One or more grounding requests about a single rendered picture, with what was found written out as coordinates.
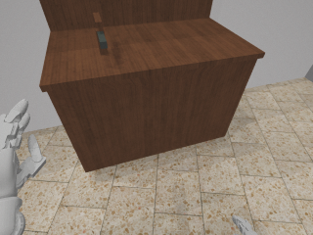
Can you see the robot left forearm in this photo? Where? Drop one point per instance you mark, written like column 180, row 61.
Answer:
column 12, row 221

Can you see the tap lever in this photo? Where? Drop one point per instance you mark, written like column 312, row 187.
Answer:
column 102, row 40

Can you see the counter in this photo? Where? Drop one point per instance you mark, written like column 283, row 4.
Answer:
column 171, row 76

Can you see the right robot hand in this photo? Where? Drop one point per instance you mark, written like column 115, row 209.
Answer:
column 243, row 225

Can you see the left robot hand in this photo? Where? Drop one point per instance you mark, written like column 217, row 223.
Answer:
column 11, row 128

